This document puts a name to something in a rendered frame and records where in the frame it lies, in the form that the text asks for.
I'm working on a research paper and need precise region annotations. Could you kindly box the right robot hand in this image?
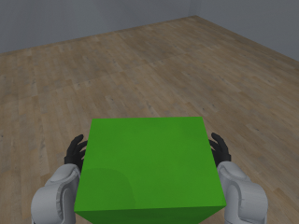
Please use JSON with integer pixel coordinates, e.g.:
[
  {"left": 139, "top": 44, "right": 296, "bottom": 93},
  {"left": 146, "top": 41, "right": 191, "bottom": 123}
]
[{"left": 208, "top": 133, "right": 232, "bottom": 168}]

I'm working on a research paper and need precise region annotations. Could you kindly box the left robot hand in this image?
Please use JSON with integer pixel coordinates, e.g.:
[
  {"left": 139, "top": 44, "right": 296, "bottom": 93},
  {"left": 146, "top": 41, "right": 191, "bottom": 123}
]
[{"left": 64, "top": 134, "right": 88, "bottom": 172}]

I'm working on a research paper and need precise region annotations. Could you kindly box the right robot forearm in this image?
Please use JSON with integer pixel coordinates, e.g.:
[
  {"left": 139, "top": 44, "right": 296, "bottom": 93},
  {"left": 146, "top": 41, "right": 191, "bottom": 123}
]
[{"left": 217, "top": 161, "right": 268, "bottom": 224}]

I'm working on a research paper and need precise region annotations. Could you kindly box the carton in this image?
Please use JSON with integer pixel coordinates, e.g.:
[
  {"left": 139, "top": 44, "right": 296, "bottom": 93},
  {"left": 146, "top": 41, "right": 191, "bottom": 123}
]
[{"left": 74, "top": 117, "right": 227, "bottom": 224}]

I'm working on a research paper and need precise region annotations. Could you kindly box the left robot forearm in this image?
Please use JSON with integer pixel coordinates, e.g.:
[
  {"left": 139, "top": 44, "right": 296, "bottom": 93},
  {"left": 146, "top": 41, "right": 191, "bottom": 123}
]
[{"left": 31, "top": 163, "right": 81, "bottom": 224}]

